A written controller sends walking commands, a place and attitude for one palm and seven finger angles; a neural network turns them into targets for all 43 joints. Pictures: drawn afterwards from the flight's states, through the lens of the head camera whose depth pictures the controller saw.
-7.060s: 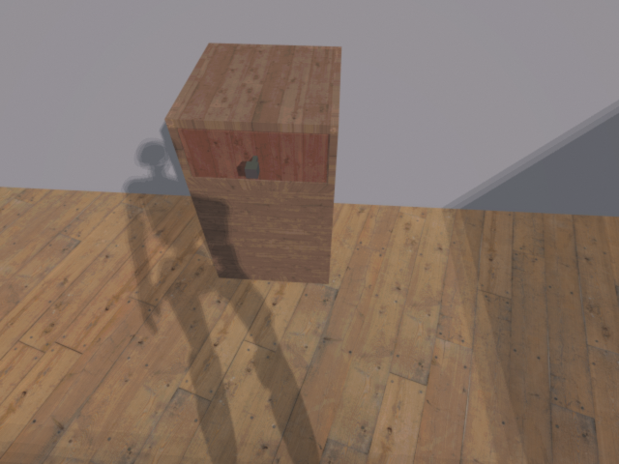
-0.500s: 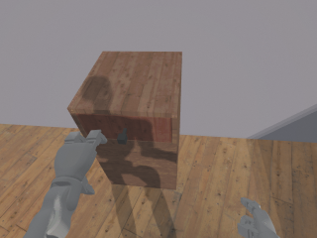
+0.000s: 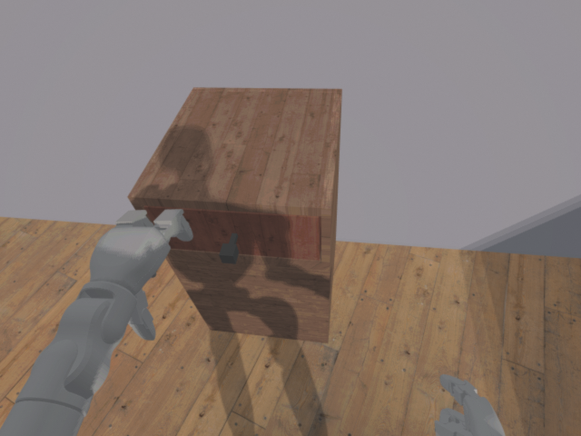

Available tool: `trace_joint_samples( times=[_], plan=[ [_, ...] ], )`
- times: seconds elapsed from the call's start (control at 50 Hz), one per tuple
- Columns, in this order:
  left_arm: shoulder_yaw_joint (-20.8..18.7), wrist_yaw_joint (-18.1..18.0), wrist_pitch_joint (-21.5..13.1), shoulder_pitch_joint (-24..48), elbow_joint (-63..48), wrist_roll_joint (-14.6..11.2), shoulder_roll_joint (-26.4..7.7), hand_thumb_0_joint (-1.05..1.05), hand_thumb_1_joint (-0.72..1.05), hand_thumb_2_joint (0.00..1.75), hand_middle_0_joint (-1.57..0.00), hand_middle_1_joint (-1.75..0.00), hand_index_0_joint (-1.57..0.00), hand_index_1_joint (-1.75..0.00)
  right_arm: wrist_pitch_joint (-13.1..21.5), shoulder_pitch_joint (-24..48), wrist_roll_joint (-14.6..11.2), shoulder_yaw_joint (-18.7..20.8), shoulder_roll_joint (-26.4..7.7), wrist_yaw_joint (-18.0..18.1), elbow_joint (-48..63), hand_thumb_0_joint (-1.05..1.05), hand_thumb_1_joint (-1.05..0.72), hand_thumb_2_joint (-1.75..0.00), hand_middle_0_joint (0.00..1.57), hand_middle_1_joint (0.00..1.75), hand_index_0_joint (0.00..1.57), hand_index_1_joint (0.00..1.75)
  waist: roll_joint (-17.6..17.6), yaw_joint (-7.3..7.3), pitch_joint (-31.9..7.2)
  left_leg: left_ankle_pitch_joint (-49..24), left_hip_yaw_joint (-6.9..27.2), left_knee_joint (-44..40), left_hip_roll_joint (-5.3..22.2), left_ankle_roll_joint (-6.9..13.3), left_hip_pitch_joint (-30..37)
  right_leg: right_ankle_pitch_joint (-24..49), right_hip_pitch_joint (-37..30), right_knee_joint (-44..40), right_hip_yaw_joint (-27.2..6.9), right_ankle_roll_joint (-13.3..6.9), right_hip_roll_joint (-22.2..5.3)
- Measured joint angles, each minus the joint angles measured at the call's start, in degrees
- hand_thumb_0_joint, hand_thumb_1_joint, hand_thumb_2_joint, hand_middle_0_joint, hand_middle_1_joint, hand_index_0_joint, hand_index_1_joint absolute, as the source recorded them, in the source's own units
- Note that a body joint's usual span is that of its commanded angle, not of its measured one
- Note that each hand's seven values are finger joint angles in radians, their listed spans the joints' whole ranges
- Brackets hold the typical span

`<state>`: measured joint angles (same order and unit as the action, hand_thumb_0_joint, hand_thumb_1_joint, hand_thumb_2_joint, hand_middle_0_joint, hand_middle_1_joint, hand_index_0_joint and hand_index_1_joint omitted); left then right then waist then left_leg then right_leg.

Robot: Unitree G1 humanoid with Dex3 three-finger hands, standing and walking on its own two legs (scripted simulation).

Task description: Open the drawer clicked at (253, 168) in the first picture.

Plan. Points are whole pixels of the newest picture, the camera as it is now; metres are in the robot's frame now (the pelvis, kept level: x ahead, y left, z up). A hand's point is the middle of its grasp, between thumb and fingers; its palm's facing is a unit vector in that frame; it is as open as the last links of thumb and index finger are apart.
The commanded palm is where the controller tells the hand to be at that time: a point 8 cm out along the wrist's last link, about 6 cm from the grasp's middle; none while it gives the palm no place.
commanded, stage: raise the hand with hooked fingers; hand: left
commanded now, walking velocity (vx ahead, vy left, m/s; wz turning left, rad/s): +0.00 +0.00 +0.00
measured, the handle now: (231, 247) +0.51 +0.21 -0.16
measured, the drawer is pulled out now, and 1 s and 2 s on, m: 0.00 0.00 0.00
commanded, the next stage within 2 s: move the hooked fingers above the handle in 0.18 s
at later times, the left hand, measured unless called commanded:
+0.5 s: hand (161, 275) +0.31 +0.23 +0.05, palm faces -0.04 -0.09 -0.99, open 13.8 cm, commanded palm +0.30 +0.24 +0.10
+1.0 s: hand (189, 260) +0.37 +0.22 -0.01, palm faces -0.07 -0.06 -1.00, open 13.8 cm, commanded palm +0.36 +0.23 +0.04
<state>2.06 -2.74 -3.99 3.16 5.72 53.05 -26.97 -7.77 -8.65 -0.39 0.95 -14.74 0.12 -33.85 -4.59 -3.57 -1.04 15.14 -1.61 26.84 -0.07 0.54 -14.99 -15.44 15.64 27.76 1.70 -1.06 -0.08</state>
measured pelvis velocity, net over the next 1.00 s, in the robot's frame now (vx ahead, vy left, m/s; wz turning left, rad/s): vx -0.01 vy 0.00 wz -0.02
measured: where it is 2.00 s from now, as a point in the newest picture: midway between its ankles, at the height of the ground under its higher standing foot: outside the picture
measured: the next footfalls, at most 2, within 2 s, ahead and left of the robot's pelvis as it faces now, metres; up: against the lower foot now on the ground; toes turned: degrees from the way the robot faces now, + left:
none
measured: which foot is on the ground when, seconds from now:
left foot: down 0.00-1.00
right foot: down 0.00-1.00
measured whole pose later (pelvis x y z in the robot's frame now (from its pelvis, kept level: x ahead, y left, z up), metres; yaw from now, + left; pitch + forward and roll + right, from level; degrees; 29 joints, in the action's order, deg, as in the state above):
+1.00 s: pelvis -0.01 +0.00 -0.02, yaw -1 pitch +12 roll +0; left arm 1.7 -15.0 -8.4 20.5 35.2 60.4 -24.8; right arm -8.4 -15.1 0.2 3.7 -14.7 0.7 -36.8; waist -2.3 1.1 -5.4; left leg 19.7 -2.3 38.7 0.7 0.7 -31.1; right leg -19.1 31.7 38.8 1.0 -1.2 0.4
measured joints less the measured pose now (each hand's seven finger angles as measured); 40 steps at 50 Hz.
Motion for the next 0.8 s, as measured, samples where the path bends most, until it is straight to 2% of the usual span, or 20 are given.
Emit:
trace_joint_samples(
  times=[0.1, 0.18, 0.34, 0.46, 0.58, 0.74, 0.8],
  plan=[
    [-0.1, -2.5, -1.3, -1.1, -1.1, 0.7, 0.0, 0.00, -0.49, 0.30, -0.32, -1.20, -0.32, -1.20, 0.0, -0.8, 0.1, 0.9, -0.5, 0.0, -0.6, 0.01, -0.91, -0.90, 0.20, 0.30, 0.20, 0.30, 0.3, 0.06, 0.1, 0.3, -0.2, 0.4, -0.1, 0.1, -0.7, -0.2, 0.8, 0.4, -0.2, 0.1, -0.1],
    [-0.4, -4.0, -0.1, -0.6, -0.7, 0.9, -0.2, 0.00, -0.49, 0.30, -0.32, -1.20, -0.32, -1.20, -0.2, -0.7, -0.1, 1.2, -0.4, -0.1, -1.0, 0.01, -0.91, -0.90, 0.20, 0.30, 0.20, 0.30, 0.4, 0.15, -0.2, 0.5, -0.2, 0.7, -0.2, 0.2, -1.1, -0.4, 1.2, 0.7, -0.2, 0.2, -0.2],
    [0.2, -2.6, 2.3, -0.2, 0.2, 0.0, -0.1, 0.00, -0.49, 0.30, -0.32, -1.20, -0.32, -1.20, -0.2, -0.1, -0.5, 0.5, 0.2, -0.3, -0.4, 0.01, -0.91, -0.90, 0.20, 0.30, 0.20, 0.30, 0.1, 0.38, -0.8, 0.5, -0.3, 0.5, -0.3, 0.4, -0.7, -0.4, 0.8, 0.5, -0.3, 0.4, -0.3],
    [1.8, -2.7, 0.3, 2.1, 4.3, 1.4, 1.1, 0.00, -0.49, 0.30, -0.32, -1.20, -0.32, -1.20, 0.0, 0.5, -0.3, 0.1, 0.8, -0.2, -0.1, 0.01, -0.91, -0.90, 0.20, 0.30, 0.20, 0.30, 0.8, 0.09, -0.9, 0.7, -0.1, 1.7, -0.3, 0.3, -2.2, -0.7, 2.2, 1.6, -0.1, 0.3, -0.3],
    [2.4, -5.7, -1.2, 4.6, 8.1, 3.3, 2.0, 0.00, -0.49, 0.30, -0.32, -1.20, -0.32, -1.20, 0.3, 0.2, 0.1, 0.6, 1.2, -0.1, -0.5, 0.01, -0.91, -0.90, 0.20, 0.30, 0.20, 0.30, 1.3, 0.23, -1.5, 1.5, 0.0, 3.9, -0.2, 0.2, -4.9, -1.4, 4.8, 3.6, 0.0, 0.2, -0.3],
    [2.6, -7.9, -0.4, 11.4, 18.5, 5.0, 2.2, 0.00, -0.49, 0.30, -0.32, -1.20, -0.32, -1.20, 0.2, -1.4, -0.1, 1.0, 1.1, 0.4, -1.6, 0.01, -0.91, -0.90, 0.20, 0.30, 0.20, 0.30, 1.9, 1.64, -2.4, 2.5, 0.1, 7.1, 0.1, 0.1, -9.2, -2.3, 9.0, 6.7, 0.1, 0.0, -0.1],
    [2.3, -8.2, -1.3, 13.3, 21.6, 5.2, 2.2, 0.00, -0.49, 0.30, -0.32, -1.20, -0.32, -1.20, 0.2, -2.6, 0.0, 1.4, 0.9, 0.6, -1.8, 0.01, -0.91, -0.90, 0.20, 0.30, 0.20, 0.30, 2.0, 2.43, -2.8, 3.0, 0.0, 8.2, 0.2, 0.1, -10.7, -2.6, 10.4, 7.6, 0.0, -0.1, 0.0]
  ],
)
